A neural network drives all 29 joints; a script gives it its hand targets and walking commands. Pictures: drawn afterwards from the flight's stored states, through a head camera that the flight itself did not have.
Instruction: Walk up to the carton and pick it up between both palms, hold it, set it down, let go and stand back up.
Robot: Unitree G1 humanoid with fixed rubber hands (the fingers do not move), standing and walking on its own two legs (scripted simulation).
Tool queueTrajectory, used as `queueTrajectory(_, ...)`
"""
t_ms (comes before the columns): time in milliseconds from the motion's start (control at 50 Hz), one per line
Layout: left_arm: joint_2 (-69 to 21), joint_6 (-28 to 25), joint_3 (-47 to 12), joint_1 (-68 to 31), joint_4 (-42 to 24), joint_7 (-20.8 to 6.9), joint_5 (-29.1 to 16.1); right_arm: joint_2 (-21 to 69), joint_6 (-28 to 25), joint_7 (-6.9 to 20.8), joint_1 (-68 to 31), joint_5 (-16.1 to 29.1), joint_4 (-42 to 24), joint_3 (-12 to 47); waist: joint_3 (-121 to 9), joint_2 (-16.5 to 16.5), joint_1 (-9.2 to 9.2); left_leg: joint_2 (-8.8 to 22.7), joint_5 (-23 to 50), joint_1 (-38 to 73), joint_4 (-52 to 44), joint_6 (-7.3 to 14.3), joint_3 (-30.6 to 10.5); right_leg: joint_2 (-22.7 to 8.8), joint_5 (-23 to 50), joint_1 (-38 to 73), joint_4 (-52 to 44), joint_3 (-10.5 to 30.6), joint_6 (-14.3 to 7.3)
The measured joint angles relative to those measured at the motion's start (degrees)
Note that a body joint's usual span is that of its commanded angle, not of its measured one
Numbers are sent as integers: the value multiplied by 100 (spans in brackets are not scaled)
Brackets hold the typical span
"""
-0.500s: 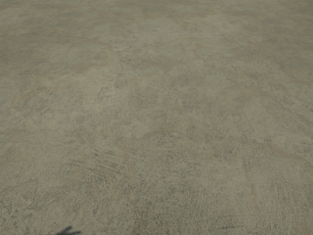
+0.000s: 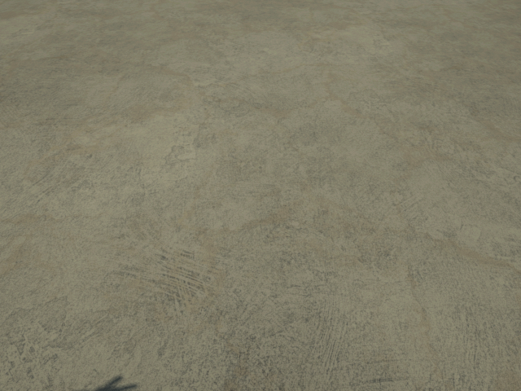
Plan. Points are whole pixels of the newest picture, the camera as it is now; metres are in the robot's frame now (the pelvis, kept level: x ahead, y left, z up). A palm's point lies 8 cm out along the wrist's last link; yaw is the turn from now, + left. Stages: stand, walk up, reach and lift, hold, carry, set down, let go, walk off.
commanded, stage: stand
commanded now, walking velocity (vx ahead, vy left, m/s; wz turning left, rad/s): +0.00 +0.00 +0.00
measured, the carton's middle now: out of the picture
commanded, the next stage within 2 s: walk up in 0.20 s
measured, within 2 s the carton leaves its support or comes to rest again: neither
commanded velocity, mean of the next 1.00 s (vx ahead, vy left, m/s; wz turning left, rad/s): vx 0.00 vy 0.00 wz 0.00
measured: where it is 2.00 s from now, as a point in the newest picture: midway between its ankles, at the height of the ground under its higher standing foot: outside the picture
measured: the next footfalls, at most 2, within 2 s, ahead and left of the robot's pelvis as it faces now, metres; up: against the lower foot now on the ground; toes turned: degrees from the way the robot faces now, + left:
right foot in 0.66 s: +0.04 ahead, -0.20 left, +0.00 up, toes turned -20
left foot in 0.92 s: +0.11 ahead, -0.04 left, +0.00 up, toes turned -30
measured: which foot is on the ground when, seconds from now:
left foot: down 0.00-0.68, up 0.70-0.90, down 0.92-1.00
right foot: down 0.00-0.44, up 0.46-0.64, down 0.66-0.94, up 0.96-1.00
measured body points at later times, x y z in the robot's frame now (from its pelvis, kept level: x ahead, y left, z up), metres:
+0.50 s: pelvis -0.01 +0.00 -0.01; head +0.01 +0.00 +0.44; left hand +0.09 +0.30 -0.14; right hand +0.09 -0.32 -0.12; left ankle -0.01 +0.12 -0.75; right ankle -0.02 -0.13 -0.74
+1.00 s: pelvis -0.02 -0.06 -0.02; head +0.02 -0.04 +0.43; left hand +0.26 +0.13 -0.14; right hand -0.13 -0.40 -0.09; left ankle +0.07 -0.02 -0.75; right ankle -0.01 -0.18 -0.73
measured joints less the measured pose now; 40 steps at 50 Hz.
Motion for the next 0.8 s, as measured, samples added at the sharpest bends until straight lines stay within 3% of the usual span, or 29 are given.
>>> queueTrajectory(420, -63, 43, 12, 100, -63, -14, 51, -52, 34, 5, -72, -21, 7, -73, 12, -15, 16, 22, 26, -29, -9, -1, 48, 15, 53, -49, -16, 53, 3)
queueTrajectory(500, 113, 416, 270, 297, -681, -349, 239, -63, 67, -91, -204, -25, -524, -339, 27, -157, 180, 123, -246, -399, 493, -6, 553, 50, -670, -1113, 1622, 252, -111)
queueTrajectory(560, 301, 553, 402, 365, -1020, -565, 285, -133, -2, -153, -253, -5, -911, -422, 94, -237, 163, 286, -392, -510, 740, -85, 930, -34, -1123, -1818, 2844, 216, -45)
queueTrajectory(600, 419, 563, 481, 397, -1217, -689, 278, -222, -43, -165, -254, -6, -1098, -466, 131, -270, 142, 409, -518, -539, 939, -163, 1148, -198, -1099, -1990, 2881, 212, -27)
queueTrajectory(660, 561, 497, 587, 438, -1466, -812, 303, -414, -60, -115, -249, -8, -1236, -546, 149, -262, 148, 679, -862, -608, 1489, -329, 1433, -455, -699, -1892, 2184, 168, -122)
queueTrajectory(680, 559, 455, 629, 433, -1518, -821, 325, -511, -38, -97, -251, -7, -1258, -576, 161, -138, 145, 884, -1058, -698, 1842, -357, 1439, -376, -374, -1867, 2105, 78, -71)
queueTrajectory(700, 514, 421, 650, 409, -1561, -812, 346, -624, -1, -79, -246, -16, -1258, -607, 182, 68, 114, 1090, -1326, -847, 2266, -255, 1275, -190, -361, -1861, 2195, -17, -56)
queueTrajectory(720, 472, 398, 648, 409, -1636, -795, 362, -712, 46, -63, -237, -15, -1242, -626, 173, 203, 111, 1087, -1695, -1055, 2695, -131, 973, -39, -431, -1895, 2279, -49, -73)
queueTrajectory(760, 369, 412, 646, 432, -1794, -784, 358, -815, 110, -67, -261, 1, -1171, -593, 175, 297, 222, 694, -2323, -1419, 3388, -61, 359, 207, -436, -1921, 2222, 101, -138)
queueTrajectory(800, 285, 465, 621, 452, -1905, -754, 329, -835, 87, -92, -283, 19, -1117, -530, 215, 338, 291, 373, -2305, -1680, 3625, -25, 85, 435, -211, -1817, 1904, 268, -175)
